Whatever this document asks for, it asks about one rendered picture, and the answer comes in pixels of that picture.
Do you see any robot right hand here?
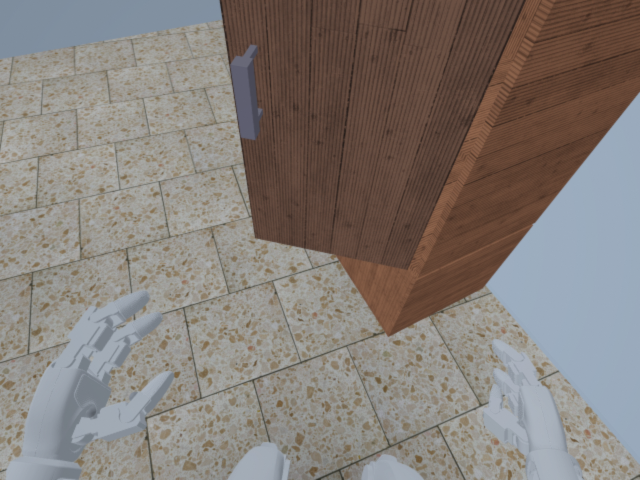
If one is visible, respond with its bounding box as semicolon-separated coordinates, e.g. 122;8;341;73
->
483;339;568;458

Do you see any left robot forearm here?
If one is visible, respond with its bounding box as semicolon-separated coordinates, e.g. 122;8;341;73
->
5;456;82;480

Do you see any cupboard door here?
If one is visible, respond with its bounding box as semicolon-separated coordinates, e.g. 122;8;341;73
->
220;0;526;270

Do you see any robot left thigh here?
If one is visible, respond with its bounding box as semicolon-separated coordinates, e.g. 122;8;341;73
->
227;446;291;480

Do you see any right robot shin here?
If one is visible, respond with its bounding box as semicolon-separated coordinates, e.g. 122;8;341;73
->
376;454;397;462

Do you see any handle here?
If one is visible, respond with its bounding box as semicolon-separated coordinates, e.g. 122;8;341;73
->
230;45;263;140

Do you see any robot left hand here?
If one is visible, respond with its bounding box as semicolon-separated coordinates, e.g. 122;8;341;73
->
22;290;174;462

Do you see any right robot forearm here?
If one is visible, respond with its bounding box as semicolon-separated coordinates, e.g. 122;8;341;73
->
525;448;584;480

